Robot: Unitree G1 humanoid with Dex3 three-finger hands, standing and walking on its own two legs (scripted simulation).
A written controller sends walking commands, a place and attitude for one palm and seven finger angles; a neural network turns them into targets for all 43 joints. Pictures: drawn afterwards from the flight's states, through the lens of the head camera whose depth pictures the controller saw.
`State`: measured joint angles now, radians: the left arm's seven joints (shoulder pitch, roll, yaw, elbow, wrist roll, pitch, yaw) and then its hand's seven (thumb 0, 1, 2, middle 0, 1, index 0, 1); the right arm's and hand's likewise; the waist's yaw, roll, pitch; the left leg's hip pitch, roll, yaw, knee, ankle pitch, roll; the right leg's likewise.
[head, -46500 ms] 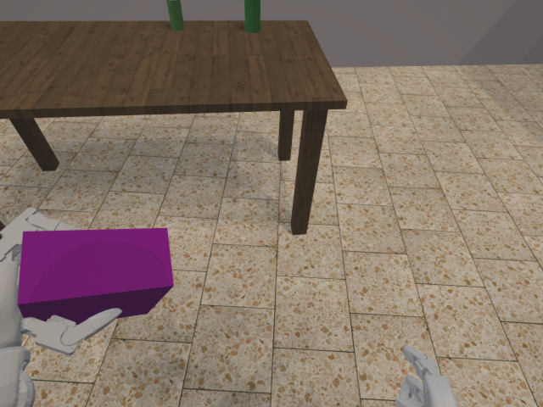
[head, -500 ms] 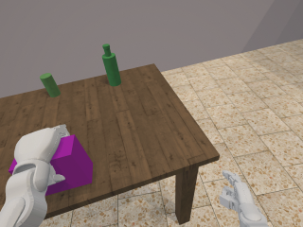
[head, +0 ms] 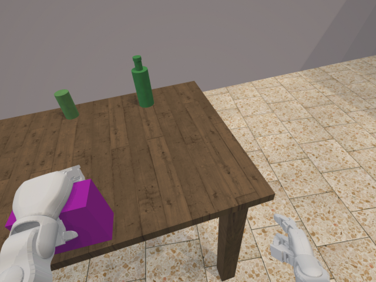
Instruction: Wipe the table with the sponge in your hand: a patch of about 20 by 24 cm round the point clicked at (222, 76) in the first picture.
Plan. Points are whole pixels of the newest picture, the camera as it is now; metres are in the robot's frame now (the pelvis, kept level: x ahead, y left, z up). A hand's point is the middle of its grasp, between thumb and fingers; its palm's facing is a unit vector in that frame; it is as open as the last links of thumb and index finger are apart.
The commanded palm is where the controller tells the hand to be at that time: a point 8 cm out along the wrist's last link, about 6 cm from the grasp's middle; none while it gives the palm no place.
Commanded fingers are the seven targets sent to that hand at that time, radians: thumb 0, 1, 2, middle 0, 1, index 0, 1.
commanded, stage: bring the sponge back beside the body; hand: left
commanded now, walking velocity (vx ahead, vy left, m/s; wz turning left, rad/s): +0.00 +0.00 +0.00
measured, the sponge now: (72, 224) +0.19 +0.29 +0.05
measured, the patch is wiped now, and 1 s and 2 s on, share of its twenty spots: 1.00 1.00 1.00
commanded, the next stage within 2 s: step back with the hand held close in 0.38 s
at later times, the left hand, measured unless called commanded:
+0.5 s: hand (60, 209) +0.18 +0.28 +0.12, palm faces +0.11 -0.12 -0.99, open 10.5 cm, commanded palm +0.15 +0.28 +0.18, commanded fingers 0.00 0.10 1.30 -1.20 -1.60 -1.20 -1.60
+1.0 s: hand (65, 193) +0.20 +0.27 +0.15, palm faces +0.34 -0.83 -0.45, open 10.5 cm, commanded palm +0.15 +0.30 +0.18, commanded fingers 0.00 0.10 1.30 -1.20 -1.60 -1.20 -1.60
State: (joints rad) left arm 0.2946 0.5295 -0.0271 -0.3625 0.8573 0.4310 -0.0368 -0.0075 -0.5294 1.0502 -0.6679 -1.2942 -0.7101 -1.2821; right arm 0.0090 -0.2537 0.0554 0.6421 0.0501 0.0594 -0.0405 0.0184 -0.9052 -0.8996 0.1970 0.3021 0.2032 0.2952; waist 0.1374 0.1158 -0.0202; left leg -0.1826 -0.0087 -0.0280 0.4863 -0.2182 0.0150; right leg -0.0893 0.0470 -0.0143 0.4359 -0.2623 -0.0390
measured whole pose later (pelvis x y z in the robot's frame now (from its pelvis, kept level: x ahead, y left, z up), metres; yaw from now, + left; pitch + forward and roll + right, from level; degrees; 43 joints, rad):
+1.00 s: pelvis -0.01 +0.02 -0.01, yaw +0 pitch +3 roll -2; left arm 0.53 0.43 0.37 -0.52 -0.09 -0.06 0.12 -0.01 -0.54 1.05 -0.67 -1.30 -0.71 -1.29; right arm 0.27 -0.25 0.01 0.60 0.04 -0.01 -0.08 0.02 -0.91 -0.90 0.20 0.30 0.20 0.30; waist -0.01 0.04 -0.04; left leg -0.43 -0.03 -0.06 0.62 -0.24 0.04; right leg -0.32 0.04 -0.02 0.54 -0.27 -0.01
